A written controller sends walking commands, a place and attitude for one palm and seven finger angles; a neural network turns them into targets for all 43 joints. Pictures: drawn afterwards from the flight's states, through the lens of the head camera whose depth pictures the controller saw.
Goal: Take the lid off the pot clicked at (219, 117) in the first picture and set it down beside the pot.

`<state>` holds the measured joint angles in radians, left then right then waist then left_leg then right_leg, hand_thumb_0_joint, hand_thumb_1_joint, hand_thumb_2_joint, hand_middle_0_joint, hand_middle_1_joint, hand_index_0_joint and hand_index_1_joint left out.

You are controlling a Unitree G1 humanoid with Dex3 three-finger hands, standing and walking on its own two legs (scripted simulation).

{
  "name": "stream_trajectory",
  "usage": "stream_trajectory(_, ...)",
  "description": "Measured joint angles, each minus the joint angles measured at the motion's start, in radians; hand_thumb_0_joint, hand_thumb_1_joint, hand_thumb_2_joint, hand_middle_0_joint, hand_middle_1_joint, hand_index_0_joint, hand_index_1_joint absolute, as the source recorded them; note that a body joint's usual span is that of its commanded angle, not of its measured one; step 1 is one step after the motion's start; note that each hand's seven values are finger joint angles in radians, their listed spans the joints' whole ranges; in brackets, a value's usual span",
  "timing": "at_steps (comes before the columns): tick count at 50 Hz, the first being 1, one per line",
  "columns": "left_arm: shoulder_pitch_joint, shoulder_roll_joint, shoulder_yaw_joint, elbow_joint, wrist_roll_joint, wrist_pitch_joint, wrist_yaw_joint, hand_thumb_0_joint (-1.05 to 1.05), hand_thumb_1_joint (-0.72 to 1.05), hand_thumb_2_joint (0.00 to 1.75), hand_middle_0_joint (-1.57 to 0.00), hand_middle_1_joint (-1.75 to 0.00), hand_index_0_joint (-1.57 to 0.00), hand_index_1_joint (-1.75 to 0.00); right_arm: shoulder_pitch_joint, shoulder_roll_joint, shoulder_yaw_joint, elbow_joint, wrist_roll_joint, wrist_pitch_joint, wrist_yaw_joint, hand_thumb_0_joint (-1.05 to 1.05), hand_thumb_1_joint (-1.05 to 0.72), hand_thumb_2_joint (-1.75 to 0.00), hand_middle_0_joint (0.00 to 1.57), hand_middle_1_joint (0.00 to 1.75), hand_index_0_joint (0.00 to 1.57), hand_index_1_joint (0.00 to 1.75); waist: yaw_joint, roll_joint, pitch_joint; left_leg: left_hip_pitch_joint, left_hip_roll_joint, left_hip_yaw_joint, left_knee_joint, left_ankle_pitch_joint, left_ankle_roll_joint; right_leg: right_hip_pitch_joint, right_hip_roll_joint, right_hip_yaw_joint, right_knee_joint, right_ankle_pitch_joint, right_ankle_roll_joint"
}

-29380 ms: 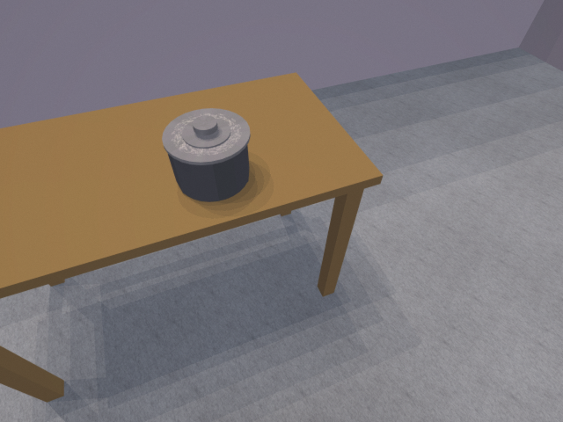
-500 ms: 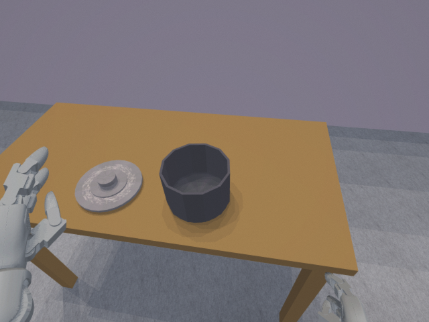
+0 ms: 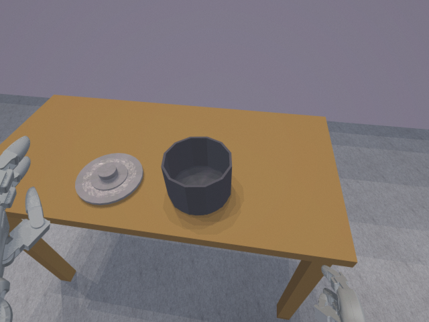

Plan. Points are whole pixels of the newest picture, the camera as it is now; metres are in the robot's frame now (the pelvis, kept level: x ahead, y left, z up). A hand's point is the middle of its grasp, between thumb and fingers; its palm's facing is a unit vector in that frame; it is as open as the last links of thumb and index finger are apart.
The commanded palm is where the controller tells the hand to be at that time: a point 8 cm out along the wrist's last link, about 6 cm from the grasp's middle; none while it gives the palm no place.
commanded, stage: step back with the hand held close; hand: left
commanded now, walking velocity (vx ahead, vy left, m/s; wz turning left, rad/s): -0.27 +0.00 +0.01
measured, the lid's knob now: (107, 171) +0.49 +0.36 -0.07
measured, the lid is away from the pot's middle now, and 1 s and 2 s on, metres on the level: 0.26 0.26 0.26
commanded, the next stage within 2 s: none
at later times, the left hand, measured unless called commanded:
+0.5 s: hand (5, 288) +0.12 +0.26 +0.17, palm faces +0.39 -0.81 -0.44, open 7.4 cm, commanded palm +0.06 +0.30 +0.18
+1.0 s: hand out of the picture +0.09 +0.26 +0.17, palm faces +0.39 -0.82 -0.41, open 7.4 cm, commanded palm +0.03 +0.30 +0.18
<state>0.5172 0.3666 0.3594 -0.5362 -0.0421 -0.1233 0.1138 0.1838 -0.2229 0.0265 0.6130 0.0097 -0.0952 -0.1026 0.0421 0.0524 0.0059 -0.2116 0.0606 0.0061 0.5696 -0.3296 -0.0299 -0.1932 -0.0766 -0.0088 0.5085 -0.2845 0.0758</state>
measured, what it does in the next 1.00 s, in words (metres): shifts its weight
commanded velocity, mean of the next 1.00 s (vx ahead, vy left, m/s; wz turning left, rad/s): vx -0.32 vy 0.00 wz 0.00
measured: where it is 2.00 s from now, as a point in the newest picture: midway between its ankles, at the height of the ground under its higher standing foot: outside the picture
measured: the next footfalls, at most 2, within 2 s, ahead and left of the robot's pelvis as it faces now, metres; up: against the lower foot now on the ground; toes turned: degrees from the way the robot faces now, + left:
none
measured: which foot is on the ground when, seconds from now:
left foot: down 0.00-1.00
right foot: down 0.00-1.00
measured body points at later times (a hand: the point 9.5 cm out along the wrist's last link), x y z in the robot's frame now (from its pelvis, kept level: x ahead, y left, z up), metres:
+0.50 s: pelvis -0.07 +0.01 -0.01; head -0.05 +0.03 +0.44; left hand +0.09 +0.30 +0.19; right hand +0.11 -0.22 -0.08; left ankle -0.01 +0.14 -0.73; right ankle -0.01 -0.17 -0.73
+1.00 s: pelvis -0.10 +0.02 -0.02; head -0.08 +0.06 +0.43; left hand +0.07 +0.30 +0.19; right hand +0.07 -0.21 -0.08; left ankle -0.01 +0.14 -0.73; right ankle -0.01 -0.17 -0.73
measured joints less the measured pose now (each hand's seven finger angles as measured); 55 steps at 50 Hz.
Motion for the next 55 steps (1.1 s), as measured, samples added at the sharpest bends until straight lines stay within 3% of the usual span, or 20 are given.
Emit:
stream_trajectory(6,0.054,-0.007,-0.002,-0.009,0.005,-0.030,-0.019,0.01,0.89,0.90,-0.21,-0.31,-0.21,-0.30,-0.014,0.003,-0.020,-0.031,0.006,0.045,0.012,0.01,-0.90,-0.90,0.20,0.30,0.20,0.30,-0.043,-0.024,0.010,-0.045,-0.016,0.022,-0.014,0.031,0.015,-0.053,-0.015,0.023,-0.014,0.036,0.015)
stream_trajectory(10,0.115,0.017,-0.019,-0.044,0.006,-0.034,-0.024,0.01,0.89,0.90,-0.21,-0.31,-0.21,-0.30,-0.006,0.011,-0.029,-0.049,0.013,0.057,0.014,0.01,-0.90,-0.90,0.20,0.30,0.20,0.30,-0.058,-0.051,0.023,-0.069,-0.024,0.027,-0.009,0.045,0.022,-0.078,-0.022,0.030,-0.009,0.052,0.020)
stream_trajectory(17,0.138,0.058,0.013,-0.093,-0.002,-0.063,0.000,0.01,0.88,0.90,-0.21,-0.31,-0.22,-0.30,0.018,0.017,-0.026,-0.053,0.020,0.031,0.012,0.01,-0.90,-0.90,0.20,0.30,0.20,0.30,-0.046,-0.070,0.040,-0.121,-0.027,0.007,0.026,0.066,0.024,-0.114,-0.024,0.014,0.011,0.073,0.013)
stream_trajectory(25,0.096,0.021,0.019,-0.076,0.002,-0.096,0.023,0.01,0.88,0.90,-0.21,-0.31,-0.21,-0.30,0.030,0.016,-0.018,-0.036,0.015,-0.010,0.013,0.01,-0.90,-0.90,0.20,0.30,0.21,0.30,-0.029,-0.059,0.022,-0.176,-0.022,-0.008,0.076,0.068,0.030,-0.152,-0.020,0.000,0.042,0.086,0.011)
stream_trajectory(55,0.050,0.046,0.039,-0.103,0.029,-0.171,0.041,0.01,0.88,0.90,-0.21,-0.31,-0.21,-0.30,0.044,0.037,-0.019,-0.022,-0.008,-0.070,0.032,0.01,-0.90,-0.90,0.20,0.30,0.21,0.30,-0.050,-0.104,0.037,-0.261,-0.002,0.009,0.146,0.086,0.036,-0.227,-0.018,-0.003,0.100,0.099,-0.014)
